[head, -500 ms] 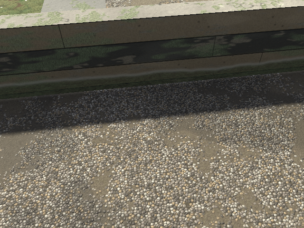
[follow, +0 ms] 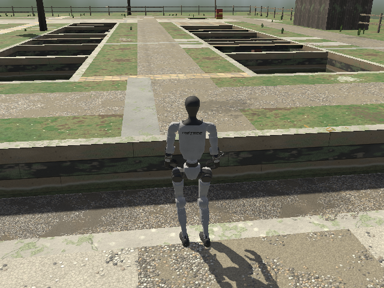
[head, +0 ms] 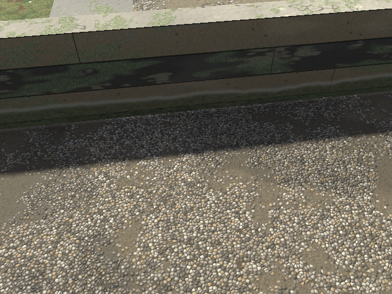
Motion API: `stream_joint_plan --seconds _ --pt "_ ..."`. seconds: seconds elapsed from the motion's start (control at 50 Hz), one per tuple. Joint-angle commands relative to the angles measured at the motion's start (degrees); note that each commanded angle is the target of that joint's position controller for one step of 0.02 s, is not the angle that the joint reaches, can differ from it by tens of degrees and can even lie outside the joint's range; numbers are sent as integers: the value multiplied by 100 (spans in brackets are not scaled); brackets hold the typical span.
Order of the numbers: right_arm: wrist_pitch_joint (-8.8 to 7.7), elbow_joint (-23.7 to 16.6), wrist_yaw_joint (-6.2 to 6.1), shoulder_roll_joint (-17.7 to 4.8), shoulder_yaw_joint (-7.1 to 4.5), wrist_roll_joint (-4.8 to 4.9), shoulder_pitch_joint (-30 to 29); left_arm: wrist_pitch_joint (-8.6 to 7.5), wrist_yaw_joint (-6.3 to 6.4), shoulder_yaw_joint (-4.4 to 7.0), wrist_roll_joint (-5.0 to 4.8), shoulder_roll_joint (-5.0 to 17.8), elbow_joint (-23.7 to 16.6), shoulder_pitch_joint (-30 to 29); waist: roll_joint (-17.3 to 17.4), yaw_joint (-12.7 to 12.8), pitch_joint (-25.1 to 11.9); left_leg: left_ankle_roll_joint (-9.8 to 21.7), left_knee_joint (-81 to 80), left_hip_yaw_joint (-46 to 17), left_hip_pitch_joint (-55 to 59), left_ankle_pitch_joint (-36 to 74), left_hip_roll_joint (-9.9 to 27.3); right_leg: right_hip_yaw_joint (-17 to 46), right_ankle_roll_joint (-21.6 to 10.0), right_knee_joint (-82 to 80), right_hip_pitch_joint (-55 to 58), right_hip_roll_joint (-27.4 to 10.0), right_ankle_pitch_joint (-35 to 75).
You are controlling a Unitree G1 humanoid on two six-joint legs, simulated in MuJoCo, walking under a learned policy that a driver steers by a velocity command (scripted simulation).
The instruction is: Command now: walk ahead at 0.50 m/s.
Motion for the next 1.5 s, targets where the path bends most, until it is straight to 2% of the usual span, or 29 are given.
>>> stream_joint_plan --seconds 0.02,0.3,0.32,0.36,0.62,0.64,0.72,0.92,0.94,1.02,1.2,1.5 --pt "-103 -539 -12 -390 -113 0 -394 -97 11 119 3 426 -526 -554 -34 -1 -297 -201 -681 -722 855 1116 624 54 -206 -529 -813 -328 1490" --pt "-129 -514 -23 -409 -108 -7 -348 -76 6 125 2 449 -511 -555 -6 1 -323 -178 -597 -707 888 1410 639 33 -209 -498 -735 -322 1590" --pt "-121 -406 -87 -491 -151 43 -215 -41 40 139 19 432 -525 -574 75 22 -394 -164 -547 -720 1093 1767 707 -48 -260 -436 -779 -372 1776" --pt "-108 -384 -123 -484 -154 47 -199 -22 61 145 14 439 -500 -526 55 32 -421 -129 -513 -717 1151 1981 759 -122 -246 -403 -782 -366 1795" --pt "-75 -358 -117 -420 -147 16 -305 -3 53 123 -6 416 -519 -617 -70 32 -329 -192 -485 -634 980 1431 640 2 -308 -523 -764 -422 1968" --pt "-83 -456 -56 -343 -105 -35 -424 -38 20 111 -16 443 -500 -595 -161 10 -257 -207 -514 -618 778 1089 567 114 -264 -603 -729 -385 1753" --pt "-108 -457 -13 -333 -96 -28 -371 -74 -1 96 0 424 -542 -646 -203 -26 -261 -235 -531 -646 793 905 519 210 -297 -706 -765 -408 1645" --pt "-141 -456 -26 -356 -88 -23 -349 -85 -26 97 4 422 -563 -626 9 -5 -281 -192 -576 -694 835 1119 608 101 -249 -658 -710 -352 1546" --pt "-130 -355 -90 -443 -134 29 -216 -54 5 107 16 387 -583 -656 100 10 -349 -179 -539 -706 1026 1446 672 12 -305 -589 -743 -398 1759" --pt "-95 -340 -132 -416 -136 33 -234 -36 27 109 7 370 -556 -629 39 29 -358 -152 -504 -683 1038 1630 706 -77 -290 -534 -711 -388 1868" --pt "-79 -304 -131 -416 -143 11 -236 -19 36 106 -7 370 -554 -663 -80 27 -333 -193 -449 -643 991 1504 635 -6 -333 -564 -692 -423 2034" --pt "-76 -272 -131 -377 -134 0 -273 -28 17 88 -13 351 -583 -682 -69 23 -299 -225 -452 -630 976 1258 606 70 -365 -689 -714 -449 1979"
Next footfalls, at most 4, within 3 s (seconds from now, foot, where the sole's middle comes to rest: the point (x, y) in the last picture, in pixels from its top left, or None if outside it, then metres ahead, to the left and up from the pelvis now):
none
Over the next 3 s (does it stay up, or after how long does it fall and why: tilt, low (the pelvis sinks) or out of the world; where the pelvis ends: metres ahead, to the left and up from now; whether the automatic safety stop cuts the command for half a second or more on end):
stays up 0.02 -0.04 0.00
